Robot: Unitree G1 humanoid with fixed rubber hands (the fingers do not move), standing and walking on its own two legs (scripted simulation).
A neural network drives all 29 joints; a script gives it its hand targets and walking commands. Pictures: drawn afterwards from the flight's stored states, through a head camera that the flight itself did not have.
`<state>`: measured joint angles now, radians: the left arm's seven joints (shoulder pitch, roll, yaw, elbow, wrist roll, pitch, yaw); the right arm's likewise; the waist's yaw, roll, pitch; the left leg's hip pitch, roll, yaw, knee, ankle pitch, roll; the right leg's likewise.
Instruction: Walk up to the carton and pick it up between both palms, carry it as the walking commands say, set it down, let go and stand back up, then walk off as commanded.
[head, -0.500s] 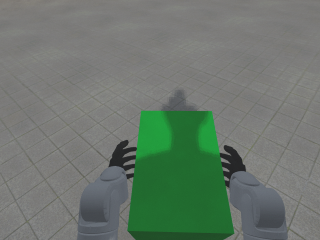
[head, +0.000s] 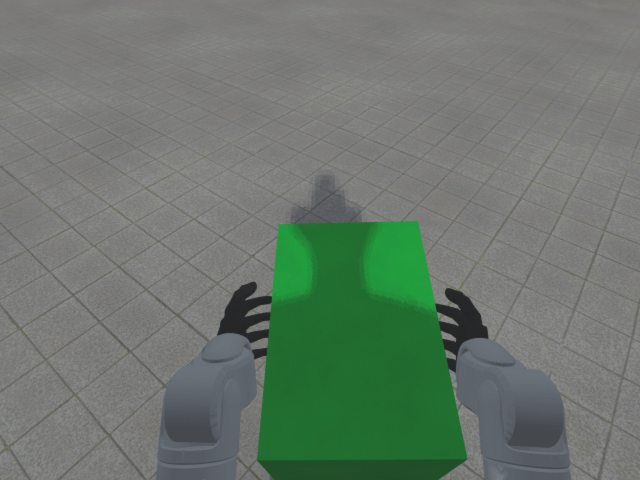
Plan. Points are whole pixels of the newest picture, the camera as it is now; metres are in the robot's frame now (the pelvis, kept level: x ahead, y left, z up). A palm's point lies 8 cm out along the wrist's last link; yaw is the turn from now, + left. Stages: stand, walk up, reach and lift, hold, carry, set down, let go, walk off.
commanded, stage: carry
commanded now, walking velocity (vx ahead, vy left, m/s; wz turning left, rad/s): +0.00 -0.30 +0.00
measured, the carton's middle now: (350, 365) +0.29 +0.00 +0.01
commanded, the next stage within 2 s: none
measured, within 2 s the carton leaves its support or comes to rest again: neither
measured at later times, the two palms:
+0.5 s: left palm (381, 378) +0.24 -0.03 +0.07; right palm (611, 377) +0.26 -0.29 +0.06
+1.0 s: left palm (559, 405) +0.23 -0.22 +0.06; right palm out of the picture +0.22 -0.49 +0.04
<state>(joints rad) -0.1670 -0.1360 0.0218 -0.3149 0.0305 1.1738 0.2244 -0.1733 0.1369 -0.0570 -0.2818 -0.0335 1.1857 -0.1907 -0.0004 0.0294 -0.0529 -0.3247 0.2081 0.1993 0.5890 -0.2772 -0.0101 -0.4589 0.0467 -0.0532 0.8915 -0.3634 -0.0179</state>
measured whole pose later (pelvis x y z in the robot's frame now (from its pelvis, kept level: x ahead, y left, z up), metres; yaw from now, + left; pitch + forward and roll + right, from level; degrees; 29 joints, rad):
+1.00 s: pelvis -0.06 -0.34 -0.02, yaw +0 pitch +2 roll +1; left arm -0.18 -0.14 0.00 -0.37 0.02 1.15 0.21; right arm -0.16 0.14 -0.05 -0.40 -0.03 1.19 -0.20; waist -0.02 0.02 0.09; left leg -0.49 0.08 0.18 1.13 -0.59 -0.14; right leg -0.45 -0.03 -0.04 0.67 -0.24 -0.03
